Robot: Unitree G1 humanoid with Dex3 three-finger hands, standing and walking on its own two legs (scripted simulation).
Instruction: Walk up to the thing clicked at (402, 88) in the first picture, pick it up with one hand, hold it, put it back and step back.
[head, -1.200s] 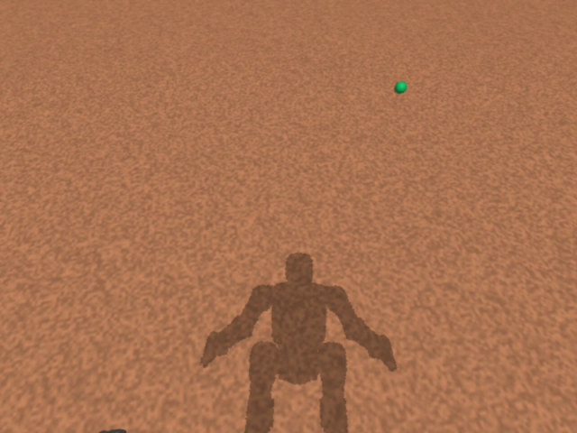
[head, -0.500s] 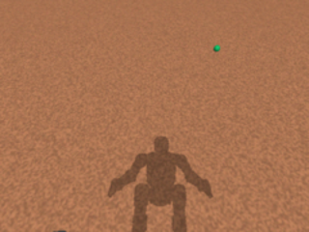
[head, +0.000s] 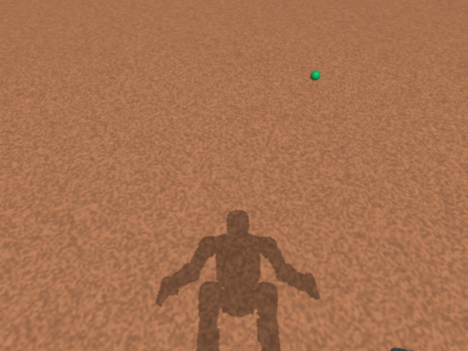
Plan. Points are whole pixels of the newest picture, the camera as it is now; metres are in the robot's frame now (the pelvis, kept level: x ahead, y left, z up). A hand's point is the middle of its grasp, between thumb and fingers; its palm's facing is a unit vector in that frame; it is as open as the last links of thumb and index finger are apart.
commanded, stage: walk up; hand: left
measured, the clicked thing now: (315, 75) +2.08 -0.55 -0.74
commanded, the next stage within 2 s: none
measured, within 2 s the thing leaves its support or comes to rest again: neither
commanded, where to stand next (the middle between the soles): +1.71 -0.64 m, yaw -21 degrees
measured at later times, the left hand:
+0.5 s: hand (187, 288) +0.25 +0.12 -0.13, palm faces -0.13 -0.92 -0.37, open 7.4 cm
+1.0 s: hand (236, 143) +0.68 +0.03 -0.14, palm faces -0.36 -0.86 -0.36, open 7.4 cm
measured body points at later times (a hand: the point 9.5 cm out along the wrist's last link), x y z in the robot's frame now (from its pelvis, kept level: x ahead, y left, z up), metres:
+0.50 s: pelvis +0.17 -0.14 -0.01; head +0.17 -0.17 +0.44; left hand +0.26 +0.17 -0.11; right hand +0.23 -0.48 -0.13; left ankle +0.23 -0.01 -0.67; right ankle +0.15 -0.24 -0.75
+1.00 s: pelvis +0.49 -0.20 -0.01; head +0.50 -0.19 +0.44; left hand +0.70 +0.07 -0.11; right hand +0.43 -0.53 -0.11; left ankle +0.50 -0.06 -0.75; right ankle +0.49 -0.36 -0.69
